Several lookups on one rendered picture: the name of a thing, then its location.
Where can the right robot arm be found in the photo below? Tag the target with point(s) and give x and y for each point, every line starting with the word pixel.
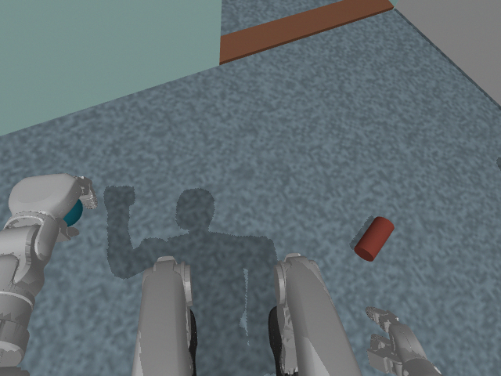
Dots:
pixel 420 367

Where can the right robot foot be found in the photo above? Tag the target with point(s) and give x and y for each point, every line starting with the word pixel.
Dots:
pixel 276 342

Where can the right robot hand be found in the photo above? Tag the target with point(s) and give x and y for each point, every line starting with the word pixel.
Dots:
pixel 387 355

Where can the left robot arm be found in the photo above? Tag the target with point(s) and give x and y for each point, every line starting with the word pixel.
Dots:
pixel 26 244

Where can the left robot hand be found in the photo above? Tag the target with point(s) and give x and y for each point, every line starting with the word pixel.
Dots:
pixel 53 195

